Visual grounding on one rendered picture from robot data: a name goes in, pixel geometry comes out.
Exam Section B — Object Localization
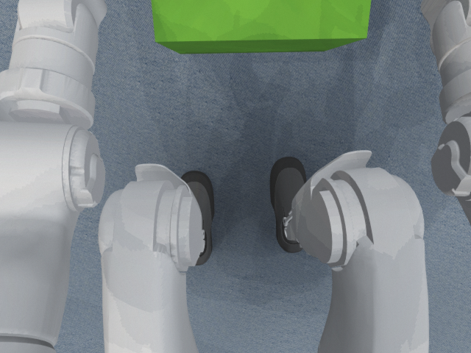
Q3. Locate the robot left shin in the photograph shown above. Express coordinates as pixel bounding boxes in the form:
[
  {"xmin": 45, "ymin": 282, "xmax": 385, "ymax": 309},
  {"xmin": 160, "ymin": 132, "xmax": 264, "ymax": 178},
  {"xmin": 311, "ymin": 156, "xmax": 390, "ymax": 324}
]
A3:
[{"xmin": 98, "ymin": 163, "xmax": 205, "ymax": 259}]

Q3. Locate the robot right thigh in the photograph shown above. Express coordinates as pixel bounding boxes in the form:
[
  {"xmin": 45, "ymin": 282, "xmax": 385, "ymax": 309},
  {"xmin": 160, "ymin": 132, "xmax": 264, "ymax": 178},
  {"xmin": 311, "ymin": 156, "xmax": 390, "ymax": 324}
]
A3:
[{"xmin": 305, "ymin": 168, "xmax": 429, "ymax": 353}]

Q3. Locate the robot right forearm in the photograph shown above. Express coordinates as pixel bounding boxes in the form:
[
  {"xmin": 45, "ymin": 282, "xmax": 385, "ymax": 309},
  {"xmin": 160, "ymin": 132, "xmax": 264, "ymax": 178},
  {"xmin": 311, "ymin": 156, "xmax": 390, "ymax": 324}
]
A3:
[{"xmin": 420, "ymin": 0, "xmax": 471, "ymax": 125}]

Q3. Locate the carton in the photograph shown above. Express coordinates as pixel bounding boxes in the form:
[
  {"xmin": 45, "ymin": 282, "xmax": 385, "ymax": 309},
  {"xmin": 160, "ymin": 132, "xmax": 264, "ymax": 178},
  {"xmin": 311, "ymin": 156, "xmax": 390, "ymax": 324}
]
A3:
[{"xmin": 151, "ymin": 0, "xmax": 371, "ymax": 54}]

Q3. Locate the robot right upper arm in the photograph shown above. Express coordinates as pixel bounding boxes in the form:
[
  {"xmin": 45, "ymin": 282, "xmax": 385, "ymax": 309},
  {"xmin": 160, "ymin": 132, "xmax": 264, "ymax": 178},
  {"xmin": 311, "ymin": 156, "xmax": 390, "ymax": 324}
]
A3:
[{"xmin": 431, "ymin": 113, "xmax": 471, "ymax": 226}]

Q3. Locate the robot left upper arm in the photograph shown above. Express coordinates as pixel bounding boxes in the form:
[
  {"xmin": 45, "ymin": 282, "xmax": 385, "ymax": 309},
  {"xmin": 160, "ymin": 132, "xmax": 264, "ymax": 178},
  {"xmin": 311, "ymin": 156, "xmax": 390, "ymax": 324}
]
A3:
[{"xmin": 0, "ymin": 121, "xmax": 105, "ymax": 353}]

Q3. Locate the robot left forearm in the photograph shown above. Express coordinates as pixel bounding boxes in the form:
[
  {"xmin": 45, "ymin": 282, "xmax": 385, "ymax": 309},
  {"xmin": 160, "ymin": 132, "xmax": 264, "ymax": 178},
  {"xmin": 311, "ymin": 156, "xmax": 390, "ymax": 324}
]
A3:
[{"xmin": 0, "ymin": 0, "xmax": 107, "ymax": 130}]

